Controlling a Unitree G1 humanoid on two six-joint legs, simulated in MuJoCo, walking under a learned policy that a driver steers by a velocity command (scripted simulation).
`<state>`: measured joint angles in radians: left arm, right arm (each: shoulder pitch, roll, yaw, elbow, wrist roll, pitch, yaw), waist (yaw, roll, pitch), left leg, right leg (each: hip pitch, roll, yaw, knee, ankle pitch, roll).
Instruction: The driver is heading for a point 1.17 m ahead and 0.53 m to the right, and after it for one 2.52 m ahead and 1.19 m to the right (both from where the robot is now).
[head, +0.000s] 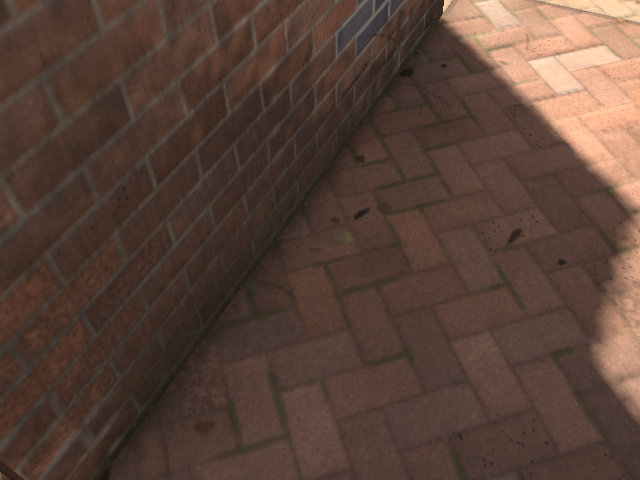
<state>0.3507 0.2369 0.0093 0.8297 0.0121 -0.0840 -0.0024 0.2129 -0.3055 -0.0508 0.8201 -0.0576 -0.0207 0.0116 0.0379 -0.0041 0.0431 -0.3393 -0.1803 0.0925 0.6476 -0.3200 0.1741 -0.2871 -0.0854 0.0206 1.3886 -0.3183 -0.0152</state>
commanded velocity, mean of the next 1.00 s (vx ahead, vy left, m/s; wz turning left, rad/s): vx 1.00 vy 0.00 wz -0.68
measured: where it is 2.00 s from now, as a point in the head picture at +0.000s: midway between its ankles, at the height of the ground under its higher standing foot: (607, 150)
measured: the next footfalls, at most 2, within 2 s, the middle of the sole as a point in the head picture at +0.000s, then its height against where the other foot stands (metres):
right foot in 0.32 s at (408, 444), level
left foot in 0.74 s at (388, 261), level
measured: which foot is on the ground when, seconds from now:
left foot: down 0.00-0.32, up 0.34-0.72, down 0.74-1.00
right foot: up 0.00-0.30, down 0.32-0.74, up 0.76-1.00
